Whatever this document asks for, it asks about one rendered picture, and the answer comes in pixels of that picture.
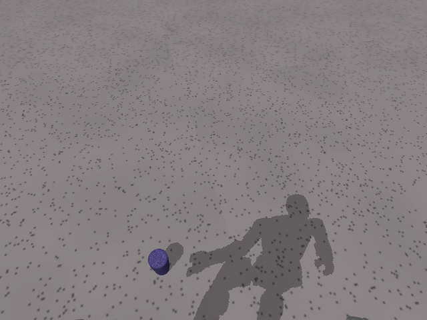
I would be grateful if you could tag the cup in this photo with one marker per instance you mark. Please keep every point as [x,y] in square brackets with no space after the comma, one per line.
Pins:
[158,261]

